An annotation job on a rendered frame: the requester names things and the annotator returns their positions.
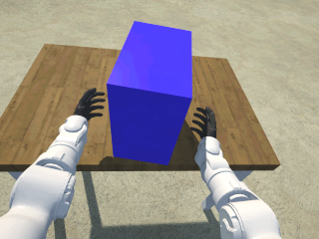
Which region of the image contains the robot right hand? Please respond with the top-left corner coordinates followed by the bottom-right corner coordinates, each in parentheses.
top-left (190, 107), bottom-right (217, 138)

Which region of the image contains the robot right forearm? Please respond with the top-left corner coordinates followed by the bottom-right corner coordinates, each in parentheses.
top-left (194, 136), bottom-right (281, 235)

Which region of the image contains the robot left upper arm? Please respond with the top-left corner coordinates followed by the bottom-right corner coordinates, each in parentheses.
top-left (0, 164), bottom-right (77, 239)

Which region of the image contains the carton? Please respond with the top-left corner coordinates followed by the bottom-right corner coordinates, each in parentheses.
top-left (107, 21), bottom-right (192, 165)

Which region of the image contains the robot left hand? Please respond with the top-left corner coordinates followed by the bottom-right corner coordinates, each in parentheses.
top-left (73, 88), bottom-right (105, 121)

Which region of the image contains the table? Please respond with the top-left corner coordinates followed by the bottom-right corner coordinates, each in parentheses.
top-left (0, 44), bottom-right (281, 210)

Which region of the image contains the robot right upper arm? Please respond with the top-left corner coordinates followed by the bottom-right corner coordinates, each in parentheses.
top-left (219, 199), bottom-right (282, 239)

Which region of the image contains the robot left forearm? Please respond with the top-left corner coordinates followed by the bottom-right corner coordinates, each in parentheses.
top-left (9, 115), bottom-right (89, 210)

